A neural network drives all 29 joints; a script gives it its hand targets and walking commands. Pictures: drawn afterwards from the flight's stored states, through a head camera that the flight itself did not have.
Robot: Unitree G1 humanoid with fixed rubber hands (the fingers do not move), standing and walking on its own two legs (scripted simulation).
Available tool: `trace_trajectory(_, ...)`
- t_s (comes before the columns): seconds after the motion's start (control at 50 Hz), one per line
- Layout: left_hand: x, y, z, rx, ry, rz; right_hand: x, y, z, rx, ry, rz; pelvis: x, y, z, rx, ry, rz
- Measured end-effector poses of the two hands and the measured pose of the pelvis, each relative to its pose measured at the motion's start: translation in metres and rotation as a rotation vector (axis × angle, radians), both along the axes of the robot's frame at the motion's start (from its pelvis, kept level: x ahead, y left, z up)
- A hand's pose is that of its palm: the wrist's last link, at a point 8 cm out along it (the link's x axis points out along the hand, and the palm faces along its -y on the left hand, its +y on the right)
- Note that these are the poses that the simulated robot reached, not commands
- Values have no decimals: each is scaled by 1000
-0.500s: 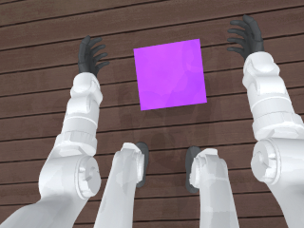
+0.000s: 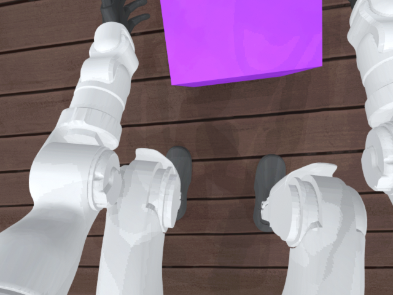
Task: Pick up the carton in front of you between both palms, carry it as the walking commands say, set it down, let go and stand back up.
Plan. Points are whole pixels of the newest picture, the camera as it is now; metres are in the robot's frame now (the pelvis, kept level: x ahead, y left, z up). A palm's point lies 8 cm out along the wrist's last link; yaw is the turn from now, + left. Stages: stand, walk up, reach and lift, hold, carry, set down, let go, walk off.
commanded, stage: reach and lift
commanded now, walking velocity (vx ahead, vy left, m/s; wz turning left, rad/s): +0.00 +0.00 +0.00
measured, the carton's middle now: (234, 23) +0.54 -0.01 -0.26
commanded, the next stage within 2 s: none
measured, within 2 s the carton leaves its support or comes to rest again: leaves its support in 0.86 s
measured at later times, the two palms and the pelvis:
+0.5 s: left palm (126, 22) +0.52 +0.16 -0.18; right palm out of the picture +0.56 -0.17 -0.19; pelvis +0.01 +0.00 -0.01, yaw +1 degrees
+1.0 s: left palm (126, 4) +0.53 +0.14 -0.13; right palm out of the picture +0.55 -0.16 -0.15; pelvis +0.01 +0.00 -0.02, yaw -1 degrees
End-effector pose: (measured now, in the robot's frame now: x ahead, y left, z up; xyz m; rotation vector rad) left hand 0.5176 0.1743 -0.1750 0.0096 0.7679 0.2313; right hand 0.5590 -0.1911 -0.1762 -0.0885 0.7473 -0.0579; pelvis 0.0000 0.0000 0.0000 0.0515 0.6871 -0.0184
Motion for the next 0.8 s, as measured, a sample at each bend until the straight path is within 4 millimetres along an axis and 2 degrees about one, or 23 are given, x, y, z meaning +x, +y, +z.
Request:
trace_trajectory(0.08,8,8,-14,18,-6,3,2,3,-23,0,-10,7,1,0,-12,0,-21,6)
trace_trajectory(0.16,11,11,-19,24,-13,10,3,10,-32,6,-31,31,5,0,-19,1,-39,8)
trace_trajectory(0.26,11,7,-12,10,-28,13,4,16,-23,8,-50,48,9,-1,-19,0,-38,14)
trace_trajectory(0.4,3,-3,-7,-4,-10,2,1,15,-10,4,-21,41,10,-2,-13,0,-15,11)
trace_trajectory(0.48,4,-8,-6,-8,-14,-15,1,22,-9,13,-16,54,8,-2,-10,1,-10,9)
trace_trajectory(0.58,11,-26,-5,-22,-25,-34,3,36,-11,19,-24,69,5,-2,-8,1,-16,12)
trace_trajectory(0.8,19,-26,-2,-20,-5,-13,9,37,-8,12,0,66,3,-4,-20,11,-27,5)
